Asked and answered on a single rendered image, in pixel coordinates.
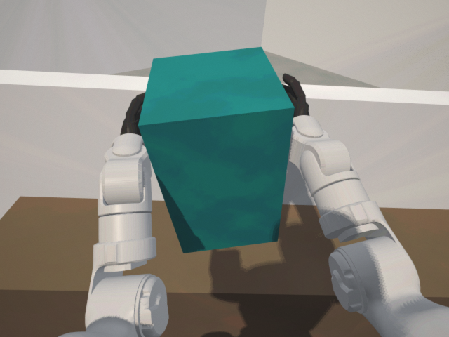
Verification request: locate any left robot forearm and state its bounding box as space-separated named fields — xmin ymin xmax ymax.
xmin=85 ymin=133 xmax=156 ymax=325

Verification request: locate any left robot hand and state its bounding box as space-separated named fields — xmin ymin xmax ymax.
xmin=120 ymin=93 xmax=145 ymax=136

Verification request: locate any right robot upper arm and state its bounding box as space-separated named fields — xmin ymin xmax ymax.
xmin=328 ymin=236 xmax=449 ymax=337

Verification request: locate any right robot forearm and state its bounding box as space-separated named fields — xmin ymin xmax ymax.
xmin=288 ymin=115 xmax=420 ymax=288

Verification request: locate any carton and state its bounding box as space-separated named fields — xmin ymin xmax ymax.
xmin=138 ymin=47 xmax=295 ymax=253

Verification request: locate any pedestal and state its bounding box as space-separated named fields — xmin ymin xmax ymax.
xmin=0 ymin=197 xmax=449 ymax=337

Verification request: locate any right robot hand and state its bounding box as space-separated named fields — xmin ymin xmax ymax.
xmin=282 ymin=73 xmax=309 ymax=118

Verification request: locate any left robot upper arm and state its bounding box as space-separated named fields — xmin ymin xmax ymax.
xmin=58 ymin=274 xmax=169 ymax=337

